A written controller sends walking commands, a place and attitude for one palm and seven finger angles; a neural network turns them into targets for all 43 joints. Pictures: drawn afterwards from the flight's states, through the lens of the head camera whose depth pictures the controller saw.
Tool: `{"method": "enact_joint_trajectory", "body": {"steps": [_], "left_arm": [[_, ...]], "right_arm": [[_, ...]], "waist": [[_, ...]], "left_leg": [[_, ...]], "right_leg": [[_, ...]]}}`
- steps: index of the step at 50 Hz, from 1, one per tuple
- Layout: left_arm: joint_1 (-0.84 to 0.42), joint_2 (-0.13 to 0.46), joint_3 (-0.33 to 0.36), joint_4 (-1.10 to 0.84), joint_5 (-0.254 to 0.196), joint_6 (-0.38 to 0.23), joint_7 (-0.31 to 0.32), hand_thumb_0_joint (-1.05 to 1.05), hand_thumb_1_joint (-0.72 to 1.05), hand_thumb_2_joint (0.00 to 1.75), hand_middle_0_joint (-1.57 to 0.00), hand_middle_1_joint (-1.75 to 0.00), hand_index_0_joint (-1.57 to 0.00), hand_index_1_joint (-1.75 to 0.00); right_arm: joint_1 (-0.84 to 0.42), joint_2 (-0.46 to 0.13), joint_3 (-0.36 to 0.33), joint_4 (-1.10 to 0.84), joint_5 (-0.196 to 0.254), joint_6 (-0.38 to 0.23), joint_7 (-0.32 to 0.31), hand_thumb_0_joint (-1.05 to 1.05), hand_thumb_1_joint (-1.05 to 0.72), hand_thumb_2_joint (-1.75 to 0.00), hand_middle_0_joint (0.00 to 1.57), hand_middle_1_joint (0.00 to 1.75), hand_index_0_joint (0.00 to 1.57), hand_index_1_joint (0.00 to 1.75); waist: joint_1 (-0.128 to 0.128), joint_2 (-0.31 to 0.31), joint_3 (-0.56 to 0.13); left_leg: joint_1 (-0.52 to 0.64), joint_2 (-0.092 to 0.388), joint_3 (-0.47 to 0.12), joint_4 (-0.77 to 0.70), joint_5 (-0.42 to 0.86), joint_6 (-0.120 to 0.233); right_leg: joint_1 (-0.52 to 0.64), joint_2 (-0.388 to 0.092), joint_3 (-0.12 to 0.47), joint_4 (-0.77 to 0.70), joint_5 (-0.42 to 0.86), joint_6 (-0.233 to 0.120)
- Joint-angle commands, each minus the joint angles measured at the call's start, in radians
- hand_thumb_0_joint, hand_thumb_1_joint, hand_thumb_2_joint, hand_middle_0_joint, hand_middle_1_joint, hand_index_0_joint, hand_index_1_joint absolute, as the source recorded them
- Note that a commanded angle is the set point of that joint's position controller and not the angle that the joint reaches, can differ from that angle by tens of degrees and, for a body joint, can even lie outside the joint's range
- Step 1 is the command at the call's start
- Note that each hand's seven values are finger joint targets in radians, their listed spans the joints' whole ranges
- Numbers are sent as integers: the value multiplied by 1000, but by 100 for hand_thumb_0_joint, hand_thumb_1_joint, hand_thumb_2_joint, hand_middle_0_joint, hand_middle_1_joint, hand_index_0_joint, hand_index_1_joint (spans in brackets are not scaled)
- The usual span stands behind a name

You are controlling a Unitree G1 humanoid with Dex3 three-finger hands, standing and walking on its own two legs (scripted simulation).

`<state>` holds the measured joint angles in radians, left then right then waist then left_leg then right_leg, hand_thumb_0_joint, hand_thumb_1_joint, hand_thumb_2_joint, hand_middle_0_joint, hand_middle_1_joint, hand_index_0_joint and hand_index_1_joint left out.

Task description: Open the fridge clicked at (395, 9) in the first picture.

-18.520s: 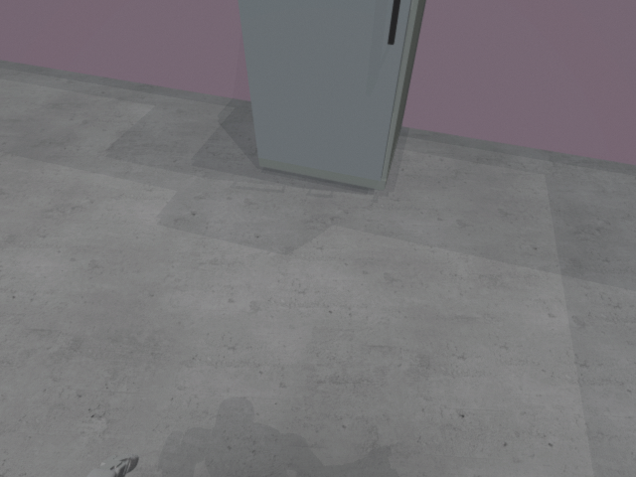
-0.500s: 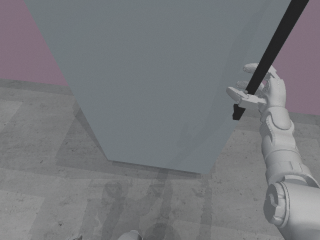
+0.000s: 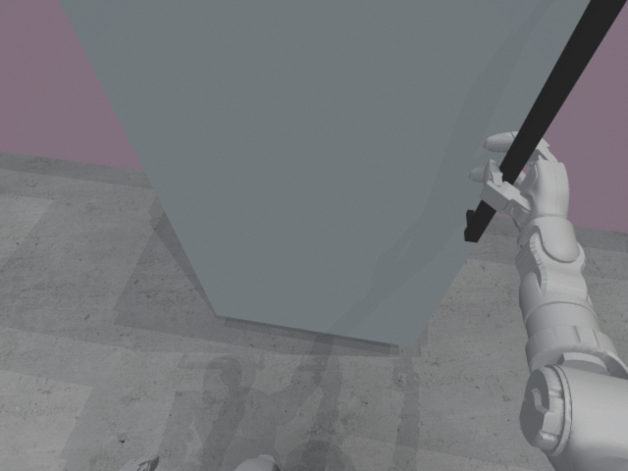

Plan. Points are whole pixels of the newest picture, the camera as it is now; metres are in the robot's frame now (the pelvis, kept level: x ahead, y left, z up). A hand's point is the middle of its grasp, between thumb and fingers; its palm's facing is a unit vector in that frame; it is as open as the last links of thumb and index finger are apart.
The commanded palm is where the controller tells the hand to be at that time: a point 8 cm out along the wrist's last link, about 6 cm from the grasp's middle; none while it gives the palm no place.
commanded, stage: grip the handle and tug to test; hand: right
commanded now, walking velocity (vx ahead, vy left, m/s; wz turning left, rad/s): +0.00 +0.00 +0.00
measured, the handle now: (533, 113) +0.51 -0.17 +0.20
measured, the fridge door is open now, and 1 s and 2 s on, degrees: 0 4 34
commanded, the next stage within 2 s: pull the door a little, standing still in 0.46 s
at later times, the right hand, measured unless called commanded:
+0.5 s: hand (491, 193) +0.45 -0.15 +0.12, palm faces +0.01 +1.00 +0.01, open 5.6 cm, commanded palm +0.41 -0.20 +0.12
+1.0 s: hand (492, 216) +0.42 -0.14 +0.12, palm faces +0.00 +1.00 +0.01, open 5.9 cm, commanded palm +0.35 -0.19 +0.12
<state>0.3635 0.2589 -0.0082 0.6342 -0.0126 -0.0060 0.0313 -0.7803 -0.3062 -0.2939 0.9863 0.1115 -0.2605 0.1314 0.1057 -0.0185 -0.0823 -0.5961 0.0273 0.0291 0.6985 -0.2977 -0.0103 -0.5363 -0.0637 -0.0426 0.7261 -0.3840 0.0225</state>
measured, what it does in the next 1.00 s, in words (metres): stands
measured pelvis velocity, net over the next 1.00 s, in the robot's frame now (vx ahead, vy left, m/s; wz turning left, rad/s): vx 0.05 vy -0.01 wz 0.03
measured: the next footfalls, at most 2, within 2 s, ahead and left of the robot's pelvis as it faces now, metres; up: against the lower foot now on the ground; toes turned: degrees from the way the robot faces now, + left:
right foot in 1.98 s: -0.08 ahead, -0.01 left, +0.00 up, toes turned -12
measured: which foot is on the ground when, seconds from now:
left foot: down 0.00-1.00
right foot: down 0.00-1.00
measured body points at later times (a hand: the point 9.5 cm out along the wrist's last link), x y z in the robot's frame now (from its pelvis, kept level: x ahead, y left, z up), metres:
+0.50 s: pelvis +0.03 +0.00 +0.01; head +0.07 +0.00 +0.46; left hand +0.10 +0.26 -0.11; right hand +0.45 -0.20 +0.12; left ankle +0.02 +0.13 -0.71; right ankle -0.02 -0.13 -0.71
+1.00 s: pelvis +0.05 -0.01 +0.02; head +0.07 +0.00 +0.46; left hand +0.16 +0.24 -0.09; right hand +0.41 -0.20 +0.12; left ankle +0.02 +0.13 -0.71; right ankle -0.02 -0.13 -0.71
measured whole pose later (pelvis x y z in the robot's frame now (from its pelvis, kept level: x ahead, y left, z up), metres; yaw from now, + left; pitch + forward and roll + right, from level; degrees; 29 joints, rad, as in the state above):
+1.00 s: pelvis +0.05 -0.01 +0.02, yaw +2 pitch +8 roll +0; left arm 0.32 0.23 0.00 0.57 -0.02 0.01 0.00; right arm -0.26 -0.17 -0.17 0.33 0.16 -0.07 0.08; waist 0.04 -0.04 -0.11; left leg -0.40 0.02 0.00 0.58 -0.31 -0.02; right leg -0.32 -0.06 -0.07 0.59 -0.38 0.01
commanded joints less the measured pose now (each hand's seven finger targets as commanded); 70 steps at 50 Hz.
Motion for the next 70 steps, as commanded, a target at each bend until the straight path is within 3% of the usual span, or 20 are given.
{"method": "enact_joint_trajectory", "body": {"steps": [1, 5, 7, 15, 20, 24, 28, 30, 35, 38, 44, 50, 55, 56, 57, 58, 61, 64, 66, 70], "left_arm": [[71, 139, 52, -94, -2, -25, 14, 0, 90, 90, -20, -30, -20, -30], [69, 141, 54, -101, -2, -24, 13, 0, 90, 90, -20, -30, -20, -30], [56, 133, 54, -113, -4, -27, 10, 0, 90, 90, -20, -30, -20, -30], [36, 130, 61, -135, -8, -28, 1, 0, 90, 90, -20, -30, -20, -30], [15, 116, 62, -152, -12, -29, -3, 0, 90, 90, -20, -30, -20, -30], [10, 117, 64, -152, -11, -28, -5, 0, 90, 90, -20, -30, -20, -30], [-4, 113, 65, -151, -10, -21, 1, 0, 90, 90, -20, -30, -20, -30], [3, 115, 60, -130, -7, -12, 10, 0, 90, 90, -20, -30, -20, -30], [-6, 103, 60, -140, -3, -12, 5, 0, 90, 90, -20, -30, -20, -30], [-20, 101, 58, -152, -2, -15, -1, 0, 90, 90, -20, -30, -20, -30], [-65, 94, 53, -195, -6, -24, -10, 0, 90, 90, -20, -30, -20, -30], [-130, 72, 46, -243, -13, -32, -23, 0, 90, 90, -20, -30, -20, -30], [-180, 62, 42, -271, -13, -43, -20, 0, 90, 90, -20, -30, -20, -30], [-173, 77, 33, -225, -13, -33, 28, 0, 90, 90, -20, -30, -20, -30], [-171, 60, 35, -200, 6, -20, 51, 0, 90, 90, -20, -30, -20, -30], [-178, 62, 34, -210, 13, -13, 56, 0, 90, 90, -20, -30, -20, -30], [-194, 65, 31, -226, 20, 16, 65, 0, 90, 90, -20, -30, -20, -30], [-222, 63, 25, -241, 28, 38, 57, 0, 90, 90, -20, -30, -20, -30], [-242, 52, 20, -252, 33, 44, 49, 0, 90, 90, -20, -30, -20, -30], [-259, 47, 12, -266, 38, 57, 46, 0, 90, 90, -20, -30, -20, -30]], "right_arm": [[-424, -225, -37, -262, 23, -81, -5, 0, -90, -90, 45, 140, 45, 140], [-367, -253, -67, -284, 25, -79, -5, 0, -90, -90, 45, 140, 45, 140], [-330, -190, -28, -323, 33, -73, 0, 0, -90, -90, 45, 140, 45, 140], [-139, -151, -13, -471, 48, -36, -5, 0, -90, -90, 45, 140, 45, 140], [-16, -107, 12, -583, 52, -1, -3, 0, -90, -90, 45, 140, 45, 140], [30, -57, 57, -636, 55, 32, -10, 0, -90, -90, 45, 140, 45, 140], [25, -72, 40, -666, 48, 62, -22, 0, -90, -90, 45, 140, 45, 140], [-123, -82, 55, -640, 38, 72, -32, 0, -90, -90, 45, 140, 45, 140], [-12, -37, 63, -639, 38, 84, -33, 0, -90, -90, 45, 140, 45, 140], [45, -23, 72, -689, 47, 80, -26, 0, -90, -90, 45, 140, 45, 140], [239, 4, 81, -812, 67, 74, -14, 0, -90, -90, 45, 140, 45, 140], [536, 29, 108, -1083, 73, 101, -14, 0, -90, -90, 45, 140, 45, 140], [709, 63, 166, -1341, 66, 146, -37, 0, -90, -90, 45, 140, 45, 140], [301, -165, 96, -1314, -50, 96, -119, 0, -90, -90, 45, 140, 45, 140], [459, -32, 157, -1171, -51, 105, -148, 0, -90, -90, 45, 140, 45, 140], [570, 27, 210, -1166, -58, 117, -158, 0, -90, -90, 45, 140, 45, 140], [624, 61, 277, -1233, -78, 123, -168, 0, -90, -90, 45, 140, 45, 140], [648, 80, 319, -1288, -83, 130, -178, 0, -90, -90, 45, 140, 45, 140], [672, 97, 332, -1308, -88, 135, -186, 0, -90, -90, 45, 140, 45, 140], [716, 103, 338, -1307, -94, 145, -199, 0, -90, -90, 45, 140, 45, 140]], "waist": [[-24, 1, -392], [-45, 8, -411], [-48, -15, -414], [-73, 19, -401], [-96, -38, -402], [-83, 11, -367], [-86, 5, -367], [-47, 14, -343], [-84, -24, -388], [-98, 9, -408], [-135, 33, -386], [-165, -10, -344], [-153, 13, -271], [-72, 15, -193], [-67, 63, -165], [-76, 82, -165], [-65, 4, -206], [-61, -75, -205], [-64, -82, -185], [-64, -54, -148]], "left_leg": [[306, -42, 3, -41, 392, 25], [342, -41, 0, -37, 420, 27], [343, -42, 3, -40, 440, 29], [401, -44, 11, -44, 529, 29], [419, -39, 12, -46, 588, 31], [415, -40, 23, -62, 608, 27], [425, -38, 22, -61, 620, 27], [396, -37, 20, -68, 625, 23], [413, -32, 25, -58, 644, 29], [448, -31, 26, -56, 679, 30], [520, -25, 25, -68, 699, 38], [555, -16, 29, -82, 715, 38], [529, -18, 40, -112, 659, 31], [483, 47, -44, -190, 687, 33], [451, 75, -29, -207, 680, 36], [462, 85, -28, -194, 720, 38], [447, 57, 23, -129, 764, 18], [359, 6, 49, -110, 487, -6], [330, -15, 51, -135, 327, -9], [385, -13, 57, -178, 412, -10]], "right_leg": [[103, 58, -1, -79, 316, -35], [102, 58, -5, -82, 340, -36], [125, 59, -12, -83, 361, -34], [147, 48, -20, -98, 455, -35], [196, 43, -26, -101, 568, -33], [223, 36, -21, -106, 610, -33], [232, 39, -19, -114, 612, -31], [238, 42, -14, -109, 594, -34], [271, 43, -11, -102, 680, -29], [271, 41, -11, -105, 699, -29], [256, 40, -21, -129, 687, -32], [290, 33, -28, -162, 726, -28], [323, 30, -23, -184, 666, -28], [352, 22, -40, -153, 528, -41], [351, 25, -17, -147, 484, -43], [342, 18, -11, -145, 515, -40], [450, -12, 12, -173, 823, -40], [555, -56, 68, -214, 1053, -45], [569, -74, 73, -243, 1045, -45], [477, -54, 72, -272, 922, -35]]}}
